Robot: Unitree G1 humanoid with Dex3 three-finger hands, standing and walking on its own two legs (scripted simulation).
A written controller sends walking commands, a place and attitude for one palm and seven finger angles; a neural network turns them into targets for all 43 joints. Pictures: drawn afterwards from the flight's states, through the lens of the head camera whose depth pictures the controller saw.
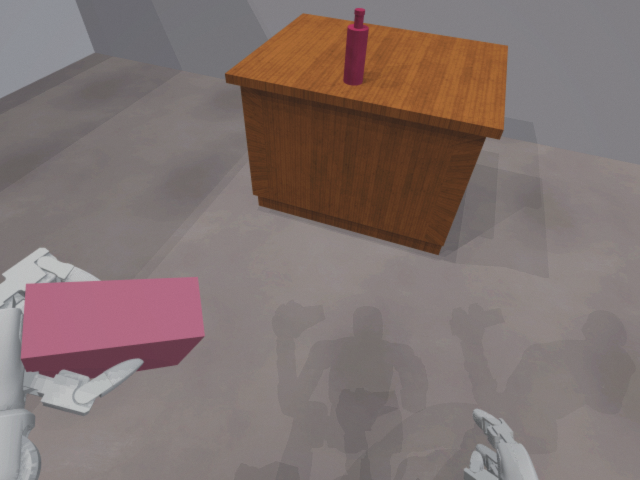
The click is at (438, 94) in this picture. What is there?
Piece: table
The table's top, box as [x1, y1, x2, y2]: [225, 13, 507, 139]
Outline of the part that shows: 225,73 226,82 474,134 499,139 503,130 507,55 506,45 363,23 369,27 363,81 361,84 353,86 344,83 342,80 346,28 347,25 353,23 353,21 303,13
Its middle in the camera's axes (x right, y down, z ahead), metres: +0.23 -0.68 +1.50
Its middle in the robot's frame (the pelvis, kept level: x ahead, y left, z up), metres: +1.58 -0.14 -0.12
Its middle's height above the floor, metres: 0.65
